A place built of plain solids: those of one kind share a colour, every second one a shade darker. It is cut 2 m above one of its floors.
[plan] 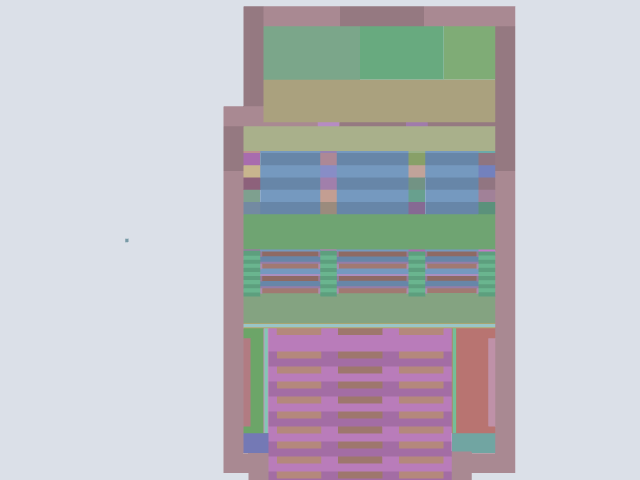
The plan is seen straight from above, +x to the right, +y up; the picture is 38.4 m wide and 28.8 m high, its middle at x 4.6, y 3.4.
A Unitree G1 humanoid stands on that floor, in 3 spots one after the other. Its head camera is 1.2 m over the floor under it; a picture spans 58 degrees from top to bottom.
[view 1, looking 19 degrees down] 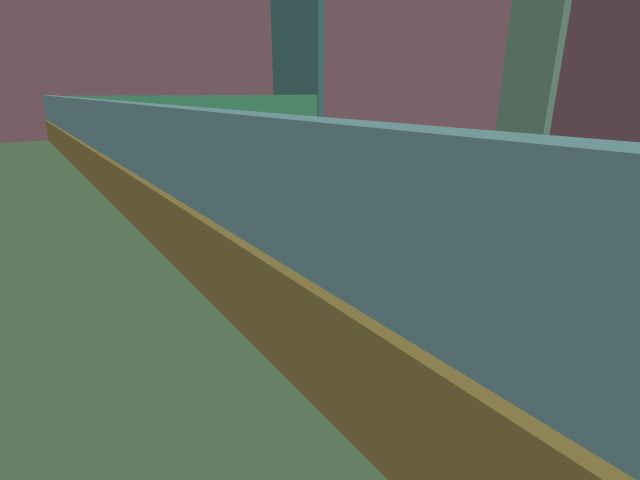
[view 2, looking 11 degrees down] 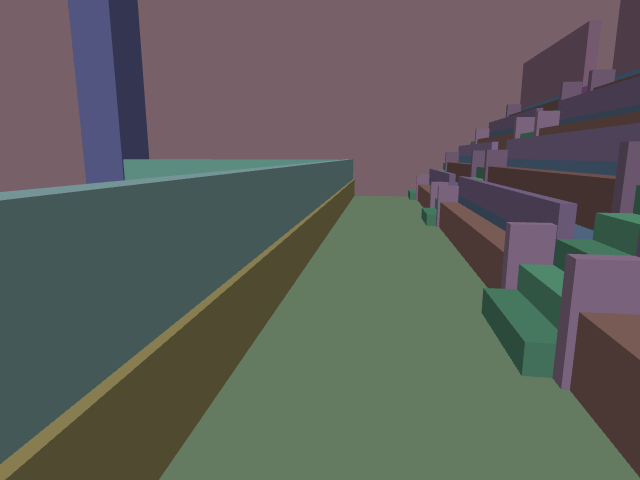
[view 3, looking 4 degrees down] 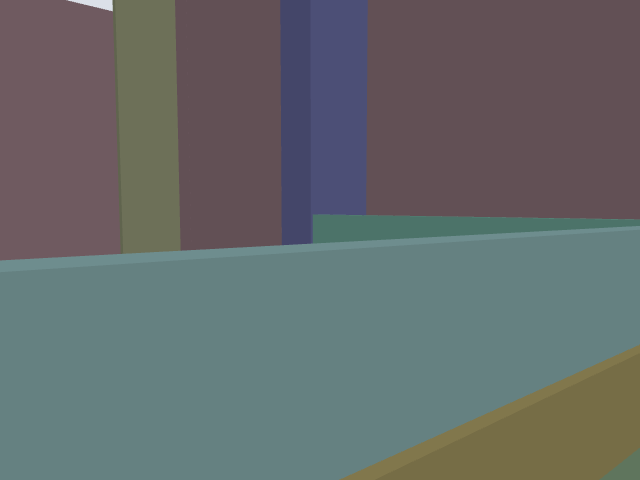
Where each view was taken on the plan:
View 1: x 1.86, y -0.79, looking -35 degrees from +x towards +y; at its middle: rail_front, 1.57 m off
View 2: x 13.26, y -0.79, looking -172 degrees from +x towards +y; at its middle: parapet_front_plaster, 5.86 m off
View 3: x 6.46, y -0.79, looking -125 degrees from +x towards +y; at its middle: rail_slipw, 8.74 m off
